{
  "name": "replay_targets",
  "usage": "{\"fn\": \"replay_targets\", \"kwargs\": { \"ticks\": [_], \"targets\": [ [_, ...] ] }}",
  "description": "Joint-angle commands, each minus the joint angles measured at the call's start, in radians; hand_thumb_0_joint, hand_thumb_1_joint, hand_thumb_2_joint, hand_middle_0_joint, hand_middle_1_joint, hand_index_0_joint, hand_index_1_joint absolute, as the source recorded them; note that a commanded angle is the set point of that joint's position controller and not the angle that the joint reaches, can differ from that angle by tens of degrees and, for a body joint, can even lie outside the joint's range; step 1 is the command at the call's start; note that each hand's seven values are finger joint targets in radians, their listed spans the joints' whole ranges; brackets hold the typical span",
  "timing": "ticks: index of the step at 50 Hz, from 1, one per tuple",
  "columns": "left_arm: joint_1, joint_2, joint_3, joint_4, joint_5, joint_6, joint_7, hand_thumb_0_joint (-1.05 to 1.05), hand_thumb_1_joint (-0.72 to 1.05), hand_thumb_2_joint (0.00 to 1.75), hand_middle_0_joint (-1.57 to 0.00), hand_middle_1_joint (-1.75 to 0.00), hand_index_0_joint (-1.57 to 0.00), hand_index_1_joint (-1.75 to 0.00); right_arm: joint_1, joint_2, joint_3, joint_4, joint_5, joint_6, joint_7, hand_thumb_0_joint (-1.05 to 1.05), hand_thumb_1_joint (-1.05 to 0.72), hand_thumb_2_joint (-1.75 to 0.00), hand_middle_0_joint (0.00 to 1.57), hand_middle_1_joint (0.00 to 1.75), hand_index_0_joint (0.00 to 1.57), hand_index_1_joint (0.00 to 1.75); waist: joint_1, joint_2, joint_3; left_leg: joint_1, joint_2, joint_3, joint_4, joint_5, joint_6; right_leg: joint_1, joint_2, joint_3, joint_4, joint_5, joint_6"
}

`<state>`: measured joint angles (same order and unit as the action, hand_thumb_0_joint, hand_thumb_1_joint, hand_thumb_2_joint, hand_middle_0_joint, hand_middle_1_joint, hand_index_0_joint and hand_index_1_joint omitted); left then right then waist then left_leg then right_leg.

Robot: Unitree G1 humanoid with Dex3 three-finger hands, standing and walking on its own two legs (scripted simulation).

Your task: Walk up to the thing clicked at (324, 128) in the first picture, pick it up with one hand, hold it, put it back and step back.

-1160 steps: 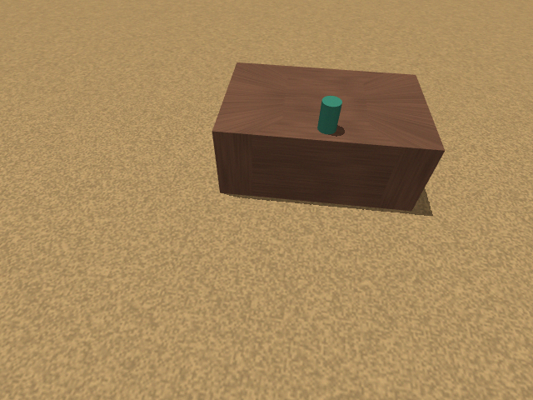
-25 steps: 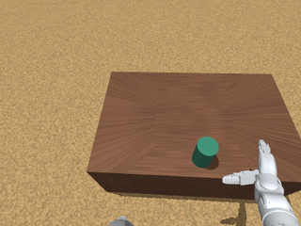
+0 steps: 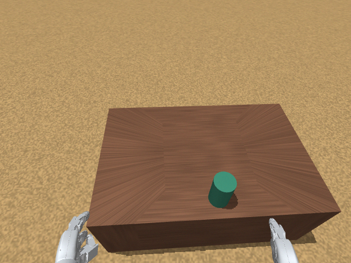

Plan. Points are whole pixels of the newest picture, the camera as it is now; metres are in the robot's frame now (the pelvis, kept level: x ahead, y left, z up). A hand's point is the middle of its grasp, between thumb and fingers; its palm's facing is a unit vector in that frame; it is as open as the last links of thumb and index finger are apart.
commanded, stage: home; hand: right
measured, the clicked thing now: (221, 190) +0.43 -0.19 -0.28
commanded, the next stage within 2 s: stand in 1.80 s
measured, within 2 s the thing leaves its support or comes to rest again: neither
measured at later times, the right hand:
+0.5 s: hand out of the picture +0.10 -0.24 -0.11, palm faces -0.03 +0.93 -0.37, open 17.5 cm
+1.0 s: hand out of the picture +0.03 -0.25 -0.11, palm faces +0.01 +0.92 -0.38, open 17.5 cm
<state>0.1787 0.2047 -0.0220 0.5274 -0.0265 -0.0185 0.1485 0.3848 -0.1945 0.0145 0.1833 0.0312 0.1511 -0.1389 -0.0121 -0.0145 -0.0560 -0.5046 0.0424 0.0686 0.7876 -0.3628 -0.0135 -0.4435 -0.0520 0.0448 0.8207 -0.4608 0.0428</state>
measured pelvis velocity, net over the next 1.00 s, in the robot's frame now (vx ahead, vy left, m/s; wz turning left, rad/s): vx -0.02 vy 0.00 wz -0.01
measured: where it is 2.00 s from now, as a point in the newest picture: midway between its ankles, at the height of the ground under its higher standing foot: outside the picture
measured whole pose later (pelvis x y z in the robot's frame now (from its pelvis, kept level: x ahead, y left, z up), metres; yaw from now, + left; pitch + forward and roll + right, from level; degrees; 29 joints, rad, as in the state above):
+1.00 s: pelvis -0.02 +0.00 +0.04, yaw -1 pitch -4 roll -1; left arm 0.19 0.33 0.00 1.06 0.03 0.02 0.00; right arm 0.19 -0.32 0.00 1.10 -0.03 0.00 -0.02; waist -0.02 -0.03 0.03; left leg -0.17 0.06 0.07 0.41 -0.17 -0.01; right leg -0.08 -0.03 0.03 0.38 -0.22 0.04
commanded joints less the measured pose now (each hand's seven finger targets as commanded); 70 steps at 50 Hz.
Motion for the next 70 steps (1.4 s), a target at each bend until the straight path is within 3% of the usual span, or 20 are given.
{"fn": "replay_targets", "kwargs": {
  "ticks": [1,5,6,8,11,12,13,15,19,22,23,25,28,36,40,44,53,59,65,70],
  "targets": [
    [-0.007,0.12,0.052,-0.128,0.008,-0.062,0.015,0.0,0.9,0.9,-0.2,-0.3,-0.2,-0.3,-0.058,-0.085,-0.032,-0.188,-0.008,-0.041,-0.005,0.0,0.59,-0.03,0.05,0.05,0.05,0.05,0.041,0.013,-0.1,0.104,-0.028,-0.001,-0.131,0.167,0.005,-0.018,0.054,-0.069,-0.115,0.204,-0.053],
    [-0.008,0.116,0.052,-0.145,0.008,-0.076,0.005,0.0,0.9,0.9,-0.2,-0.3,-0.2,-0.3,-0.036,-0.104,-0.052,-0.216,-0.015,-0.042,-0.01,0.0,0.58,-0.04,0.05,0.05,0.05,0.05,0.013,0.01,-0.13,0.127,-0.028,0.004,-0.116,0.192,0.006,-0.029,0.056,-0.069,-0.105,0.235,-0.048],
    [-0.008,0.122,0.057,-0.144,0.008,-0.079,0.005,0.0,0.9,0.9,-0.2,-0.3,-0.2,-0.3,0.022,-0.092,-0.05,-0.144,-0.016,-0.031,-0.009,0.0,0.6,-0.03,0.05,0.05,0.05,0.05,0.016,0.038,-0.106,0.123,-0.027,0.004,-0.123,0.178,0.003,-0.05,0.057,-0.071,-0.101,0.22,-0.051],
    [-0.013,0.121,0.055,-0.154,0.006,-0.084,-0.001,0.0,0.9,0.9,-0.2,-0.3,-0.2,-0.3,-0.036,-0.111,-0.06,-0.223,-0.015,-0.04,-0.011,0.0,0.57,-0.04,0.05,0.05,0.05,0.05,0.007,0.015,-0.108,0.113,-0.03,0.005,-0.118,0.147,0.006,-0.061,0.055,-0.068,-0.109,0.191,-0.048],
    [-0.005,0.131,0.06,-0.146,0.004,-0.093,-0.002,0.0,0.9,0.9,-0.2,-0.3,-0.2,-0.3,-0.007,-0.1,-0.056,-0.164,-0.015,-0.035,-0.008,0.0,0.59,-0.03,0.05,0.05,0.05,0.05,0.018,0.034,-0.067,0.084,-0.034,0.005,-0.121,0.09,0.003,-0.09,0.053,-0.069,-0.11,0.13,-0.051],
    [-0.01,0.23,0.077,0.03,0.138,-0.046,-0.052,0.0,0.9,0.9,-0.2,-0.3,-0.2,-0.3,-0.139,-0.268,-0.112,0.132,-0.129,-0.097,0.051,0.0,0.59,-0.03,0.05,0.05,0.05,0.05,-0.008,0.02,-0.052,0.23,0.025,-0.066,-0.139,0.051,0.021,-0.049,-0.007,0.009,-0.198,0.165,-0.064],
    [-0.007,0.251,0.1,0.047,0.143,-0.028,-0.074,0.0,0.9,0.9,-0.2,-0.3,-0.2,-0.3,-0.097,-0.277,-0.126,0.173,-0.134,-0.127,0.073,0.0,0.6,-0.03,0.05,0.04,0.05,0.04,-0.014,0.016,-0.064,0.239,0.05,-0.101,-0.156,0.048,0.042,-0.026,0.0,0.003,-0.188,0.157,-0.064],
    [-0.001,0.247,0.092,0.052,0.121,-0.013,-0.098,0.0,0.9,0.9,-0.2,-0.3,-0.2,-0.3,-0.113,-0.292,-0.111,0.228,-0.119,-0.161,0.099,0.0,0.53,-0.07,0.06,0.06,0.06,0.06,0.008,0.071,-0.028,0.186,0.072,-0.131,-0.259,-0.077,0.052,0.016,0.025,-0.018,-0.184,0.101,-0.07],
    [0.009,0.247,0.086,0.127,0.085,-0.012,-0.13,0.0,0.9,0.9,-0.2,-0.3,-0.2,-0.3,-0.189,-0.273,-0.086,0.352,-0.086,-0.18,0.115,0.0,0.57,-0.04,0.05,0.05,0.05,0.05,0.018,0.019,0.009,0.183,0.073,-0.119,-0.277,-0.021,0.046,0.081,0.008,0.02,-0.287,0.136,-0.062],
    [0.005,0.261,0.084,0.18,0.078,-0.013,-0.132,0.0,0.9,0.9,-0.2,-0.3,-0.2,-0.3,-0.189,-0.268,-0.079,0.457,-0.077,-0.187,0.116,0.0,0.58,-0.04,0.05,0.05,0.05,0.05,0.003,-0.059,0.005,0.279,0.046,-0.072,-0.238,0.171,0.035,0.106,-0.025,0.064,-0.366,0.238,-0.064],
    [-0.006,0.263,0.083,0.193,0.076,-0.011,-0.131,0.0,0.9,0.9,-0.2,-0.3,-0.2,-0.3,-0.173,-0.274,-0.079,0.491,-0.076,-0.186,0.115,0.0,0.56,-0.04,0.05,0.05,0.05,0.05,-0.007,-0.058,0.032,0.284,0.046,-0.072,-0.265,0.166,0.03,0.099,-0.024,0.063,-0.397,0.211,-0.061],
    [0.01,0.272,0.085,0.228,0.067,-0.007,-0.127,0.0,0.9,0.9,-0.2,-0.3,-0.2,-0.3,-0.185,-0.282,-0.077,0.546,-0.074,-0.189,0.113,0.0,0.59,-0.03,0.05,0.05,0.05,0.05,0.001,-0.035,0.022,0.335,0.055,-0.075,-0.273,0.269,0.033,0.145,-0.027,0.058,-0.397,0.339,-0.06],
    [0.019,0.28,0.084,0.274,0.062,0.004,-0.123,0.0,0.9,0.9,-0.2,-0.3,-0.2,-0.3,-0.184,-0.299,-0.074,0.619,-0.07,-0.187,0.108,0.0,0.59,-0.03,0.05,0.05,0.05,0.05,0.004,-0.013,0.018,0.345,0.066,-0.078,-0.312,0.305,0.032,0.213,-0.027,0.049,-0.415,0.377,-0.055],
    [0.015,0.308,0.074,0.392,0.059,0.025,-0.124,0.0,0.9,0.9,-0.2,-0.3,-0.2,-0.3,-0.223,-0.34,-0.065,0.764,-0.06,-0.179,0.101,0.0,0.56,-0.05,0.05,0.05,0.05,0.05,0.009,0.013,0.085,0.366,0.078,-0.09,-0.423,0.208,0.017,0.243,-0.026,0.044,-0.495,0.288,-0.049],
    [-0.013,0.315,0.068,0.423,0.055,0.024,-0.126,0.0,0.9,0.9,-0.2,-0.3,-0.2,-0.3,-0.23,-0.347,-0.061,0.808,-0.058,-0.179,0.102,0.0,0.57,-0.04,0.05,0.05,0.05,0.05,0.003,0.036,0.084,0.373,0.082,-0.089,-0.448,0.211,0.017,0.27,-0.033,0.051,-0.51,0.302,-0.05],
    [-0.003,0.322,0.065,0.459,0.056,0.023,-0.128,0.0,0.9,0.9,-0.2,-0.3,-0.2,-0.3,-0.242,-0.346,-0.055,0.841,-0.057,-0.173,0.105,0.0,0.56,-0.05,0.05,0.05,0.05,0.05,0.01,0.018,0.125,0.34,0.08,-0.099,-0.478,0.137,0.017,0.263,-0.029,0.044,-0.536,0.245,-0.044],
    [-0.028,0.319,0.061,0.5,0.055,0.023,-0.132,0.0,0.9,0.9,-0.2,-0.3,-0.2,-0.3,-0.254,-0.354,-0.053,0.878,-0.055,-0.171,0.107,0.0,0.57,-0.04,0.05,0.05,0.05,0.05,0.004,0.034,0.108,0.347,0.094,-0.121,-0.515,0.06,0.024,0.256,-0.029,0.034,-0.534,0.231,-0.044],
    [-0.03,0.326,0.055,0.518,0.052,0.017,-0.134,0.0,0.9,0.9,-0.2,-0.3,-0.2,-0.3,-0.263,-0.356,-0.052,0.889,-0.05,-0.172,0.111,0.0,0.56,-0.05,0.05,0.05,0.05,0.05,-0.002,0.011,0.098,0.388,0.091,-0.112,-0.499,0.105,0.023,0.23,-0.041,0.045,-0.548,0.232,-0.047],
    [-0.019,0.329,0.055,0.533,0.051,0.017,-0.135,0.0,0.9,0.9,-0.2,-0.3,-0.2,-0.3,-0.272,-0.356,-0.05,0.896,-0.048,-0.168,0.115,0.0,0.55,-0.05,0.05,0.05,0.05,0.05,0.0,0.011,0.116,0.369,0.092,-0.122,-0.512,0.058,0.024,0.22,-0.037,0.04,-0.545,0.206,-0.047],
    [-0.025,0.333,0.054,0.535,0.051,0.012,-0.133,0.0,0.9,0.9,-0.2,-0.3,-0.2,-0.3,-0.286,-0.358,-0.051,0.894,-0.046,-0.171,0.117,0.0,0.55,-0.05,0.05,0.05,0.05,0.05,-0.002,-0.003,0.087,0.394,0.092,-0.111,-0.491,0.127,0.028,0.24,-0.05,0.046,-0.544,0.252,-0.05]
  ]
}}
